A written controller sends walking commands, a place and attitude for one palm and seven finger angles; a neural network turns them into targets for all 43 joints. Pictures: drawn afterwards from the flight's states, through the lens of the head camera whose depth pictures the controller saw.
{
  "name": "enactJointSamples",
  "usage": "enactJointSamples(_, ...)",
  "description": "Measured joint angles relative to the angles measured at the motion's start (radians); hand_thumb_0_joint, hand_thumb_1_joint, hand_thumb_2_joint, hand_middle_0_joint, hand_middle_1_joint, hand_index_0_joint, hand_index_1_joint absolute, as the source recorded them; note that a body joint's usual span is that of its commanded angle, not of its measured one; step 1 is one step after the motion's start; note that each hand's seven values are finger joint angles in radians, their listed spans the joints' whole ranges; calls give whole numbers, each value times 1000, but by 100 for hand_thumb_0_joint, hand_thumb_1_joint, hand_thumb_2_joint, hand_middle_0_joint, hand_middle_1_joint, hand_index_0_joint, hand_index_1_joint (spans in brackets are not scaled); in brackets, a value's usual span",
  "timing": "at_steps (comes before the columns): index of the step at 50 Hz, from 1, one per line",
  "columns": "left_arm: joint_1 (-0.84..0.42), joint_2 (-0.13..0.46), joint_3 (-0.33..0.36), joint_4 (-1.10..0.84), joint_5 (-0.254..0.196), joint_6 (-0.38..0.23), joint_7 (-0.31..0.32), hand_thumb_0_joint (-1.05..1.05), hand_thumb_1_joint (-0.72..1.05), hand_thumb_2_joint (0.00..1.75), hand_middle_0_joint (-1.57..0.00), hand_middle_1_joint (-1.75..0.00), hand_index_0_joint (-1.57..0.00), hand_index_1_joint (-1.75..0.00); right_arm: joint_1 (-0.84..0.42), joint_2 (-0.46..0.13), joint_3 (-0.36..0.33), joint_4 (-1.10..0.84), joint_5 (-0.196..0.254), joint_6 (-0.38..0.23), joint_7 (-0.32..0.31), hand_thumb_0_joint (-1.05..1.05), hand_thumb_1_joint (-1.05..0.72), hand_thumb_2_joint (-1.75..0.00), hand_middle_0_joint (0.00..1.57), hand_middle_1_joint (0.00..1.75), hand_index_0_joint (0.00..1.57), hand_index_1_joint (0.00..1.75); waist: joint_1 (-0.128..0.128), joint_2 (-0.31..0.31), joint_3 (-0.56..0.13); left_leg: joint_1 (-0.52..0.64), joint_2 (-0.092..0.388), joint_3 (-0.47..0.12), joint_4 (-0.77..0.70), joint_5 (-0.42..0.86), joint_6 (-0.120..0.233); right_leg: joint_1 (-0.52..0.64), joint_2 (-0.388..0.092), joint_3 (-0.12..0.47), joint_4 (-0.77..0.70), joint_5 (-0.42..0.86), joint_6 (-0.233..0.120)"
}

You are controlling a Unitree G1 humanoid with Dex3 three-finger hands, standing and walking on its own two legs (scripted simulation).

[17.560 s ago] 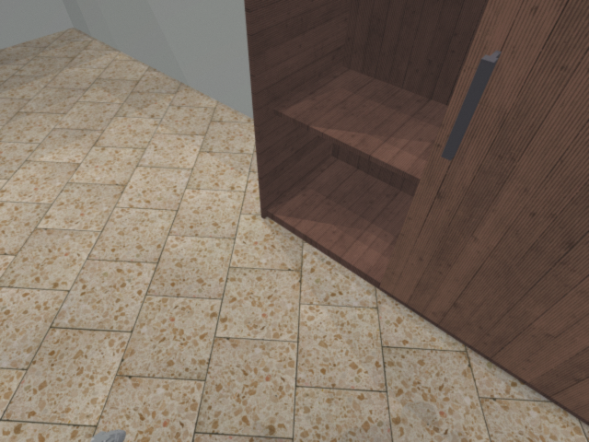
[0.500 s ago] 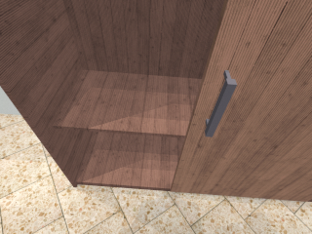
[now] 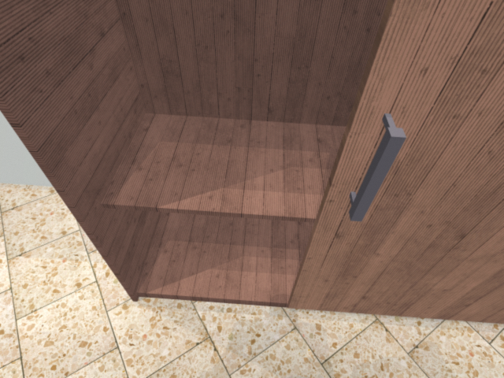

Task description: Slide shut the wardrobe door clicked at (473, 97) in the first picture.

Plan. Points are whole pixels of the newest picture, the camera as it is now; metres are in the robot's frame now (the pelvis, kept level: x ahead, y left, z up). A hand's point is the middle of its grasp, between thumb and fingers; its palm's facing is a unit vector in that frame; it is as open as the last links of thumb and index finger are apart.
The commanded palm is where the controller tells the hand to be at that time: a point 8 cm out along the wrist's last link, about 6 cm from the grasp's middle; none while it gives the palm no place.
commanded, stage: come to a stop and stand still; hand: right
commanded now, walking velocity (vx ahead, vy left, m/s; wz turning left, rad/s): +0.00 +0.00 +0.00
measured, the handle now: (370, 172) +0.46 -0.19 +0.08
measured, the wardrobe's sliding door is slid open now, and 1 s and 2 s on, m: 0.60 0.60 0.60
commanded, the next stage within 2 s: look again from close up in 0.14 s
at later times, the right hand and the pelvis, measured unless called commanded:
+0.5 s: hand out of the picture -0.01 -0.16 -0.17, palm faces +0.04 +0.98 -0.18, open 7.4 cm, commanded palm none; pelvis +0.00 +0.00 +0.00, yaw +0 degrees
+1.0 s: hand out of the picture -0.01 -0.16 -0.17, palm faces +0.05 +0.98 -0.17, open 7.4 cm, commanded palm none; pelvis +0.01 +0.00 +0.00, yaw +0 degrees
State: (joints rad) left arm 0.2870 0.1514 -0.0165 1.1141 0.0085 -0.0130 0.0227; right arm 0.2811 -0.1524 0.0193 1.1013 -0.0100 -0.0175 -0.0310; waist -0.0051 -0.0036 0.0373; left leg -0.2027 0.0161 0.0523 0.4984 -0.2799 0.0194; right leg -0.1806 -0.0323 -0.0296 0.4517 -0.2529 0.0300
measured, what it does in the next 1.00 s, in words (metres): stands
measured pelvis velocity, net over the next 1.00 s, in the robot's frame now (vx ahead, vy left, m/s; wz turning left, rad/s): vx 0.01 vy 0.00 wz -0.01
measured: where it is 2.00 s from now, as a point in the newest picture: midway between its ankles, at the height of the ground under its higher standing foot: outside the picture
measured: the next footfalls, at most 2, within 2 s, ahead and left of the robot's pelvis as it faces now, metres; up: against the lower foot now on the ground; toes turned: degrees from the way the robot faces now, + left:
none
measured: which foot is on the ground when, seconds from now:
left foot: down 0.00-1.00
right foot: down 0.00-1.00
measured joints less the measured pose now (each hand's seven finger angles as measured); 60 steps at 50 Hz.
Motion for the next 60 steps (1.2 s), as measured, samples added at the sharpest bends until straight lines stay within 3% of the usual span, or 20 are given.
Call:
enactJointSamples(56,8,-24,5,19,-2,-1,10,1,92,89,-20,-30,-20,-30,29,28,-7,17,-3,-7,-10,0,-90,-90,20,30,20,30,-11,5,1,26,-9,12,-34,7,-1,2,-9,8,9,-7,0)
enactJointSamples(58,36,-1,-6,-61,-22,-46,33,2,93,89,-20,-30,-21,-30,143,6,-7,-341,65,137,-38,3,-94,-90,20,31,20,31,-19,-1,19,17,-12,3,-10,4,-3,0,-15,-2,30,-26,-2)
enactJointSamples(60,63,26,7,-123,-33,-146,57,2,94,89,-20,-30,-21,-30,210,-34,-21,-597,97,77,-77,6,-96,-89,20,31,21,31,-21,-10,5,-1,-3,0,17,-9,-4,-12,-6,-5,44,-28,-5)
